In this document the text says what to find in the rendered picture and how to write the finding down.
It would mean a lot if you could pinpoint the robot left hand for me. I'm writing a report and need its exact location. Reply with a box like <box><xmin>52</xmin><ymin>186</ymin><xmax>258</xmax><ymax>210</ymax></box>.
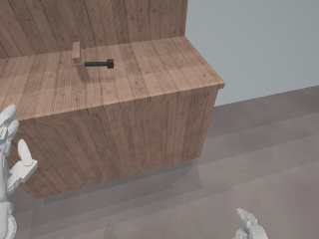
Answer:
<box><xmin>0</xmin><ymin>104</ymin><xmax>38</xmax><ymax>201</ymax></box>

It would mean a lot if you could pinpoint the robot right hand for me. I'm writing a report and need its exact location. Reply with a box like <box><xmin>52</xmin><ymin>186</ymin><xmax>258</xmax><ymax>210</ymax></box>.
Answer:
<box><xmin>232</xmin><ymin>208</ymin><xmax>268</xmax><ymax>239</ymax></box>

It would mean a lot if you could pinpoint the tap lever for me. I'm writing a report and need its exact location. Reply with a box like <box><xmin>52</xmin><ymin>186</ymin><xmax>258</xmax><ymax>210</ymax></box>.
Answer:
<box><xmin>84</xmin><ymin>59</ymin><xmax>115</xmax><ymax>69</ymax></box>

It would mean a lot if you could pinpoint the counter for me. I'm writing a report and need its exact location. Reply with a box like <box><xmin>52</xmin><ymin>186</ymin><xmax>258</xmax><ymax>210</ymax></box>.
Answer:
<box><xmin>0</xmin><ymin>0</ymin><xmax>225</xmax><ymax>199</ymax></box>

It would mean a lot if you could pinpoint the left robot forearm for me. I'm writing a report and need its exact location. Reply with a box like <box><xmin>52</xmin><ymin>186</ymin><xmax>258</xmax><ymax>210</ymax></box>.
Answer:
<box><xmin>0</xmin><ymin>200</ymin><xmax>19</xmax><ymax>239</ymax></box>

